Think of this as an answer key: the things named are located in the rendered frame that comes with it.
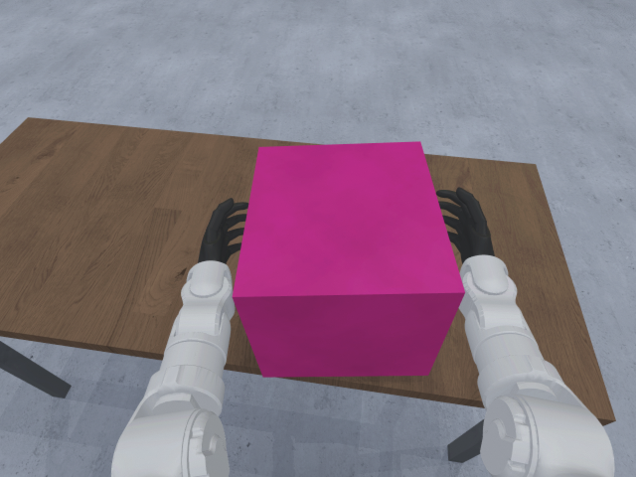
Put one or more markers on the right robot forearm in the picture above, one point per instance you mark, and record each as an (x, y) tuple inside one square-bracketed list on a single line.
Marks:
[(503, 347)]

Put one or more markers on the right robot upper arm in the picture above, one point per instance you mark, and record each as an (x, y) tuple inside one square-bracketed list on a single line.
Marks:
[(534, 437)]

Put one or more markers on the right robot hand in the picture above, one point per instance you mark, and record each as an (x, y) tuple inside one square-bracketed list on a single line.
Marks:
[(473, 236)]

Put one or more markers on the table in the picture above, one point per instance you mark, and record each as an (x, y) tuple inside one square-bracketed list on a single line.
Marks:
[(100, 225)]

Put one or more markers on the left robot hand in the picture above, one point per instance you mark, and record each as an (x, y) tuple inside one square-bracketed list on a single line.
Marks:
[(217, 237)]

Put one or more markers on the left robot forearm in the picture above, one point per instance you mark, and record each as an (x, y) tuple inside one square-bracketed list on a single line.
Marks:
[(192, 369)]

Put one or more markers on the carton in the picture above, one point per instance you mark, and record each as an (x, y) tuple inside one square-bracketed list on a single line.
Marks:
[(345, 268)]

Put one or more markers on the left robot upper arm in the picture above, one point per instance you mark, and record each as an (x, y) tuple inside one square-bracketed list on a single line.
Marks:
[(186, 443)]

